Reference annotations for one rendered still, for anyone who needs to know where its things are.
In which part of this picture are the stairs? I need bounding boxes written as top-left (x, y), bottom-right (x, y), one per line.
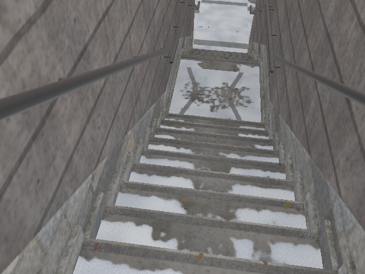
top-left (184, 49), bottom-right (257, 62)
top-left (73, 112), bottom-right (338, 274)

